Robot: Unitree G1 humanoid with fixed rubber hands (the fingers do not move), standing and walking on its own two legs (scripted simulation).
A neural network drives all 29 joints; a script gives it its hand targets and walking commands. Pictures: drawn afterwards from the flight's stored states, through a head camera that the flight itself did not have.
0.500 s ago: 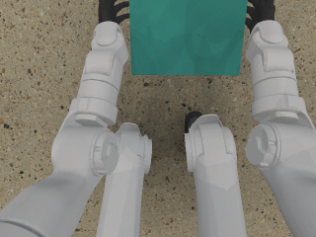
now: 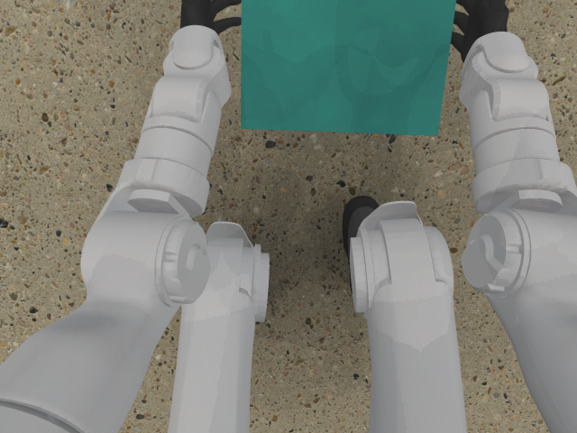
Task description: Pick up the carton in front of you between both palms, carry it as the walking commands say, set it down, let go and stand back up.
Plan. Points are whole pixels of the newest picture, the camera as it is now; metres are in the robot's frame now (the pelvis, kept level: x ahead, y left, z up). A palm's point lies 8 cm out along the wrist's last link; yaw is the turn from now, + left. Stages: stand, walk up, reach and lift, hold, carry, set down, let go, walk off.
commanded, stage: set down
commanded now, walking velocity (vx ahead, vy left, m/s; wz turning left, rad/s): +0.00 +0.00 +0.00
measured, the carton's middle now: (332, 53) +0.50 -0.11 -0.26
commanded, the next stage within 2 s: let go in 1.88 s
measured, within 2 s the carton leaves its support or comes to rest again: neither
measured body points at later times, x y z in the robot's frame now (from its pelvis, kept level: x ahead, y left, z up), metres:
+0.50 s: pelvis +0.00 +0.00 -0.01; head +0.35 -0.05 +0.26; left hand +0.55 +0.04 -0.18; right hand +0.50 -0.26 -0.19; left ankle +0.10 +0.12 -0.36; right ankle +0.14 -0.14 -0.36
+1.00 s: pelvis -0.01 -0.01 -0.01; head +0.35 -0.06 +0.26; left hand +0.55 +0.07 -0.16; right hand +0.50 -0.31 -0.17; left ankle +0.10 +0.12 -0.35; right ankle +0.13 -0.14 -0.36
